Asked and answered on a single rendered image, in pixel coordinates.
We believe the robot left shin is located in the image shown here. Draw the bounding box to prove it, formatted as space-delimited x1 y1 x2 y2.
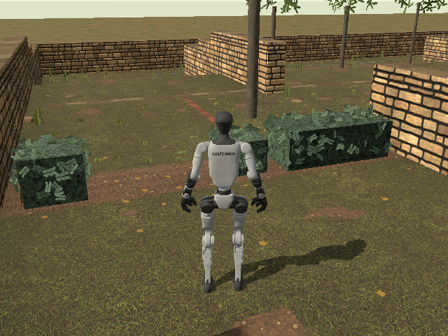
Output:
202 235 213 284

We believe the robot left forearm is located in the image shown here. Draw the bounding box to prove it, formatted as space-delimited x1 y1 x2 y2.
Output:
182 170 197 199

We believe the robot right upper arm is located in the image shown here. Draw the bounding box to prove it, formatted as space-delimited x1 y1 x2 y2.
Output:
239 141 258 180

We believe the robot right forearm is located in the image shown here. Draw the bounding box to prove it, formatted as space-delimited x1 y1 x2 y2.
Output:
251 170 265 199

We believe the robot left hand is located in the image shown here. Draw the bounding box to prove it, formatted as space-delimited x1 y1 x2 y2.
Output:
181 196 197 213

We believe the robot left upper arm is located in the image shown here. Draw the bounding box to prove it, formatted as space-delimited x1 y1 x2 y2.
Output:
190 141 209 181

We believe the left robot thigh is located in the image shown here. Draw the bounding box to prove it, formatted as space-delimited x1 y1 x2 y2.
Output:
200 196 214 248

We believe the robot right hand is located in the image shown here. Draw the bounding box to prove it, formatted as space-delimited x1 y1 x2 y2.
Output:
251 197 267 213

